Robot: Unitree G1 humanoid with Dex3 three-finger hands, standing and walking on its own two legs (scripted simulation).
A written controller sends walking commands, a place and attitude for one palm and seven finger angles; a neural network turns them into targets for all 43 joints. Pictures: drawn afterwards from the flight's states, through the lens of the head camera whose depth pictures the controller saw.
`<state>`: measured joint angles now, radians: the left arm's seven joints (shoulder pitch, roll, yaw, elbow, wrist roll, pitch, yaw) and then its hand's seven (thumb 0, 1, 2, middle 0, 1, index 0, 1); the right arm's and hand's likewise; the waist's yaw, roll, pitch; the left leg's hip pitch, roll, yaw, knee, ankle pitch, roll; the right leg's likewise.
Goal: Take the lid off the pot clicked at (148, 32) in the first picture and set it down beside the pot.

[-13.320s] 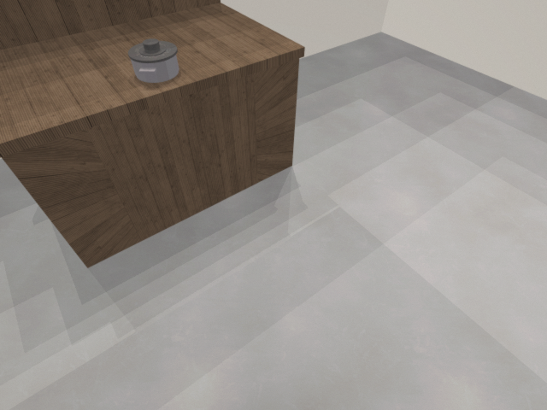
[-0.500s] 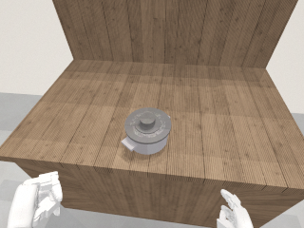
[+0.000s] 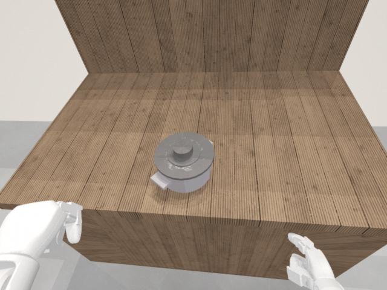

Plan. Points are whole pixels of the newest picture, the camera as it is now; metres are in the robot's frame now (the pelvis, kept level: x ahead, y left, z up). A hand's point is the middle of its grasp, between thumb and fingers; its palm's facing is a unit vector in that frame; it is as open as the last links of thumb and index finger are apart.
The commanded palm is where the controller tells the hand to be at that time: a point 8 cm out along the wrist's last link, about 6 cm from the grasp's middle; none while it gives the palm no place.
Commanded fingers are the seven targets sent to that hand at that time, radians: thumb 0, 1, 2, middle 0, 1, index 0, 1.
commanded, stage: reach forward and open the fingers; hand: left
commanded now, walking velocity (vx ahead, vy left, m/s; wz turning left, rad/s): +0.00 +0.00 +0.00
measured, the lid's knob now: (183, 148) +0.46 +0.10 +0.01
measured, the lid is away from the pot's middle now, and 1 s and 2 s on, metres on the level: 0.00 0.00 0.00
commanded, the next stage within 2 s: move the open hand above the knob in 0.82 s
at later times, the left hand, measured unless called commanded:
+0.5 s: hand (69, 221) +0.21 +0.26 +0.08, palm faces -0.22 -0.06 -0.97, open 7.6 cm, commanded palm +0.21 +0.27 +0.14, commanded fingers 0.00 -0.24 1.29 -0.81 -0.08 -0.81 -0.08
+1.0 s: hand (84, 194) +0.27 +0.26 +0.07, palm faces -0.26 -0.08 -0.96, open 10.1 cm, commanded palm +0.27 +0.26 +0.14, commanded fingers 0.00 -0.25 1.31 -0.82 -0.08 -0.82 -0.08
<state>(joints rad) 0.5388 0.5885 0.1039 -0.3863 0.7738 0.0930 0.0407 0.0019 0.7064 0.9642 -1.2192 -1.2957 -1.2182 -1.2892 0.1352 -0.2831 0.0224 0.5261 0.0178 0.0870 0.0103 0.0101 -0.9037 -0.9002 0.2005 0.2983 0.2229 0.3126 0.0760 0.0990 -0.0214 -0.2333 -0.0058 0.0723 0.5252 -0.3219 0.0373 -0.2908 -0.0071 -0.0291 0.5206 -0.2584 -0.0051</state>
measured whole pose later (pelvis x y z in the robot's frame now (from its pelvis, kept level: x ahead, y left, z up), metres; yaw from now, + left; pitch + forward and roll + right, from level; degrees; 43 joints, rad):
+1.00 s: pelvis -0.01 +0.02 +0.01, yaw +3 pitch +1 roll +0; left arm -0.08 0.56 -0.11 0.06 0.83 0.04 -0.20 -0.01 -0.25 1.31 -0.82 -0.09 -0.82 -0.08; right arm 0.14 -0.28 0.02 0.57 0.06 0.13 0.02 0.01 -0.91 -0.90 0.20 0.30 0.20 0.30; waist 0.04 0.11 0.01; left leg -0.19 -0.06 0.04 0.42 -0.24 0.07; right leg -0.23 -0.05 -0.06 0.41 -0.19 0.02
